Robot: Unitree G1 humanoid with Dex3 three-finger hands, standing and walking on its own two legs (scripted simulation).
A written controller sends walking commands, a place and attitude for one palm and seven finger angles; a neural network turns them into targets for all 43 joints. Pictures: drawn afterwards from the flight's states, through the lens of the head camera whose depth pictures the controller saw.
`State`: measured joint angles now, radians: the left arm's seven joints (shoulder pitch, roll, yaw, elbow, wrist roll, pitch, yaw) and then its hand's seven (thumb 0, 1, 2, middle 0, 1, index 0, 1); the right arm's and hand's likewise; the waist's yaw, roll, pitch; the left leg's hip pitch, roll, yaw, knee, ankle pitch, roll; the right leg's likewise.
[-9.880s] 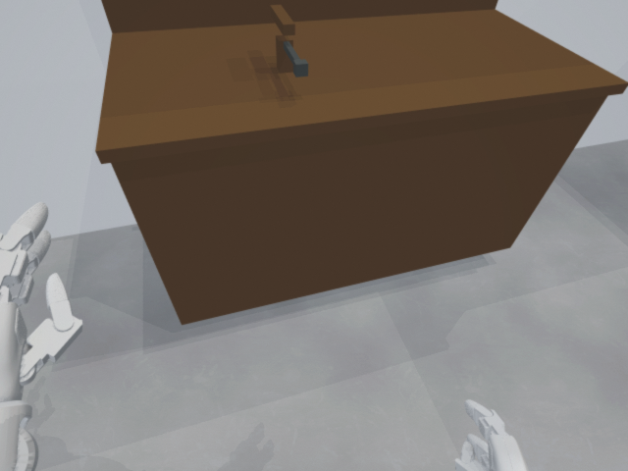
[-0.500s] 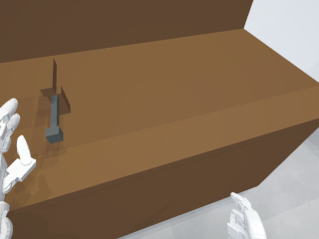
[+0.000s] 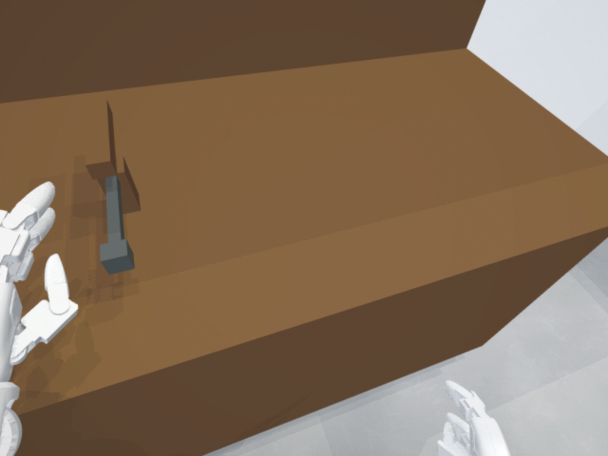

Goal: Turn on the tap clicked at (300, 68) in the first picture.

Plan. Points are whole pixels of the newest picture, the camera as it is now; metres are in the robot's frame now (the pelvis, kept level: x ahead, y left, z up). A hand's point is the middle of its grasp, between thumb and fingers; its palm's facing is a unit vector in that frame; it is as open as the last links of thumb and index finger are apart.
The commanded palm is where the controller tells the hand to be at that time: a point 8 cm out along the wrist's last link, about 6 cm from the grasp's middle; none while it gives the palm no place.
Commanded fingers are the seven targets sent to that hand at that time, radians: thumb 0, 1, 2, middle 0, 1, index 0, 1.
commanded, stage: come to a stop and stand still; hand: left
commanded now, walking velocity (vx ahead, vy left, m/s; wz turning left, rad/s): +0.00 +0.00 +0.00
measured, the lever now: (117, 256) +0.30 +0.25 +0.11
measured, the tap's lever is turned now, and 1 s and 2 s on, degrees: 0 0 0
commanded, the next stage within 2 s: look again from close up in 0.40 s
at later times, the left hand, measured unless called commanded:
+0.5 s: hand (32, 291) +0.22 +0.28 +0.16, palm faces +0.41 -0.84 -0.35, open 7.4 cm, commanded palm +0.16 +0.30 +0.18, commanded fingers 0.00 0.90 0.90 -0.20 -0.30 -0.20 -0.30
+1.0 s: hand (48, 306) +0.21 +0.26 +0.16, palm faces +0.40 -0.84 -0.36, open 7.4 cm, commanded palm +0.15 +0.29 +0.18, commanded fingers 0.00 0.90 0.90 -0.20 -0.30 -0.20 -0.30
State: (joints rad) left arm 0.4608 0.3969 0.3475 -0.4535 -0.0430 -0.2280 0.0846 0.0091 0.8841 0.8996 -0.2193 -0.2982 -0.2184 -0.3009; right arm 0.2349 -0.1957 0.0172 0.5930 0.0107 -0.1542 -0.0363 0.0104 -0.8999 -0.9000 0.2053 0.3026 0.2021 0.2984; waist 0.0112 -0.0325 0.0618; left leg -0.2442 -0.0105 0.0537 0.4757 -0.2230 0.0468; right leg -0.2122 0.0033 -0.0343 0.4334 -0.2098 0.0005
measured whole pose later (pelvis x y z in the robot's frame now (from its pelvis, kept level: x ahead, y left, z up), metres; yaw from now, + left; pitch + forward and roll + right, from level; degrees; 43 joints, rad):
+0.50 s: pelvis +0.01 +0.02 +0.00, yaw +1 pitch -1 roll -2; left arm 0.41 0.37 0.36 -0.50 -0.04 -0.19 0.11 0.01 0.89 0.90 -0.21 -0.30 -0.21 -0.30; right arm 0.17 -0.18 0.04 0.56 0.01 -0.12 -0.02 0.01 -0.90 -0.90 0.21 0.30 0.20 0.30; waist 0.03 -0.04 0.08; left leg -0.22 -0.03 0.04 0.48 -0.23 0.07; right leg -0.16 -0.02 -0.05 0.39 -0.20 0.03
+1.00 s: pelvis +0.00 +0.01 +0.00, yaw +1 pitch -2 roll -2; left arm 0.43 0.36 0.34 -0.46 -0.04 -0.18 0.12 0.01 0.89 0.90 -0.21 -0.30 -0.21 -0.30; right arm 0.21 -0.20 0.02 0.59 0.02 -0.11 -0.04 0.01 -0.90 -0.90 0.21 0.30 0.20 0.30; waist 0.02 -0.01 0.06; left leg -0.22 -0.02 0.03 0.45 -0.21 0.05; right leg -0.16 0.00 -0.06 0.37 -0.18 0.01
